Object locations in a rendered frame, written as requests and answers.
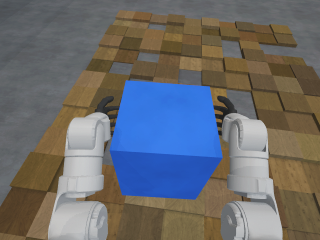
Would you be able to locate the right robot upper arm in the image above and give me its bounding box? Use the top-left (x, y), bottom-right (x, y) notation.
top-left (220, 201), bottom-right (283, 240)

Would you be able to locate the robot left forearm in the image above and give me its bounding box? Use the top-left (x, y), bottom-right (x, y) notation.
top-left (48, 112), bottom-right (111, 240)

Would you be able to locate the left robot upper arm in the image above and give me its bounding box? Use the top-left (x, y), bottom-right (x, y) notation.
top-left (48, 201), bottom-right (108, 240)

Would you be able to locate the carton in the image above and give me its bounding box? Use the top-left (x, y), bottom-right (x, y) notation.
top-left (109, 80), bottom-right (223, 200)

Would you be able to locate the right robot hand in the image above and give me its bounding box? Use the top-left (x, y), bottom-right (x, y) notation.
top-left (213, 95), bottom-right (237, 136)

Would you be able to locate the left robot hand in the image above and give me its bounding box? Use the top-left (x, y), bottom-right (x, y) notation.
top-left (95, 96), bottom-right (120, 135)

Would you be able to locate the robot right forearm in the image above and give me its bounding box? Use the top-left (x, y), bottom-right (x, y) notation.
top-left (221, 113), bottom-right (283, 237)

